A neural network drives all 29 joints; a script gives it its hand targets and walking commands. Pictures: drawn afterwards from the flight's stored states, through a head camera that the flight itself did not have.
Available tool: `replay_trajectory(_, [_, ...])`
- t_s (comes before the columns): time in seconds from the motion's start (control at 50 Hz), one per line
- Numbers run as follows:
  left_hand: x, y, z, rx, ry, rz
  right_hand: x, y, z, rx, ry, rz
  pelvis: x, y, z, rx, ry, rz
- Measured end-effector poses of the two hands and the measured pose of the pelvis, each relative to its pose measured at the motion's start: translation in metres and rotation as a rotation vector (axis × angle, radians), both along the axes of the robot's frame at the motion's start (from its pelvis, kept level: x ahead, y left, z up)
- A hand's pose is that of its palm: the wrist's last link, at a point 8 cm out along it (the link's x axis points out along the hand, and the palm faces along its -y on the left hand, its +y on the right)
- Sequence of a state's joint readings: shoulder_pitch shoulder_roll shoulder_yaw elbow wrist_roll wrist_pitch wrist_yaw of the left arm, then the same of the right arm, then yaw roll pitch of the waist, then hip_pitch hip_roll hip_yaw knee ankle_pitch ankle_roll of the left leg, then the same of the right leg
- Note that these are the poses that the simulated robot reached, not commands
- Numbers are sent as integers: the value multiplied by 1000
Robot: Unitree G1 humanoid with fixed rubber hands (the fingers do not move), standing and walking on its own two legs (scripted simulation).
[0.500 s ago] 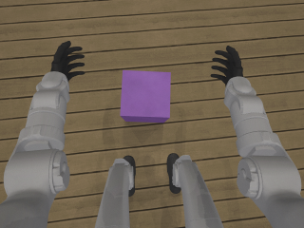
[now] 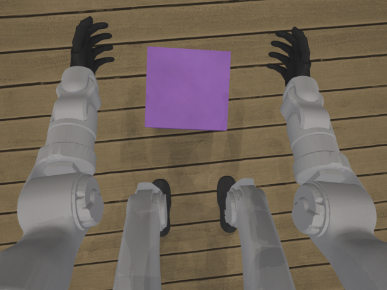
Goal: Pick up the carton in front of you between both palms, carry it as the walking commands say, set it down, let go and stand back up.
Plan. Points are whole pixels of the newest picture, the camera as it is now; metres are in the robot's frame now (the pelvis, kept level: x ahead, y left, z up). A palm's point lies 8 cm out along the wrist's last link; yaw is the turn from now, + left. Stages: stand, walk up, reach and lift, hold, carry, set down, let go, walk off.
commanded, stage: reach and lift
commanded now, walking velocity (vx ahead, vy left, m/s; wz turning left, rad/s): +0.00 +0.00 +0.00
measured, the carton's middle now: (186, 96) +0.49 +0.02 -0.44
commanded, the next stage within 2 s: none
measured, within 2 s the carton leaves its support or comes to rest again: leaves its support in 1.42 s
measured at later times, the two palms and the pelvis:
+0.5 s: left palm (119, 89) +0.49 +0.20 -0.35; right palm (257, 94) +0.48 -0.17 -0.35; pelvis -0.06 -0.01 -0.17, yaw +0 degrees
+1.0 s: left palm (126, 88) +0.50 +0.18 -0.37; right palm (250, 93) +0.48 -0.16 -0.36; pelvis -0.05 -0.01 -0.19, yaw +0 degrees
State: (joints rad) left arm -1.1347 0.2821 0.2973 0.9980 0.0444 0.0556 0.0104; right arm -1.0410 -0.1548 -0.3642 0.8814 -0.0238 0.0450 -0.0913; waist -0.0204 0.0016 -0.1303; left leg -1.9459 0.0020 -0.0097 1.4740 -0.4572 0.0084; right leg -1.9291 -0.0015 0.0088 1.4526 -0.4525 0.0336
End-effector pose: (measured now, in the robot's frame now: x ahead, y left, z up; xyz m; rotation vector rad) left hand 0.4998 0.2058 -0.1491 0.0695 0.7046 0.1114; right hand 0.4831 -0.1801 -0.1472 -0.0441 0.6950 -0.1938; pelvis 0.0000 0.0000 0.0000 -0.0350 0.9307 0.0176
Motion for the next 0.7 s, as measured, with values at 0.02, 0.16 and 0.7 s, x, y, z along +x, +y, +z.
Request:
replay_trajectory(0.02, [-2, 1, -13, 2, 0, 3, -1, -1, -13, -1, 1, 2, -1, -1, -10, -1, 3, -1])
replay_trajectory(0.16, [-10, 5, -88, 9, -19, 9, -7, -3, -87, -4, -9, 10, -20, -5, -79, -2, -44, -4])
replay_trajectory(0.7, [2, -14, -233, 6, 12, -16, 6, 5, -228, 11, 31, 3, -50, -5, -197, -4, -292, -10])
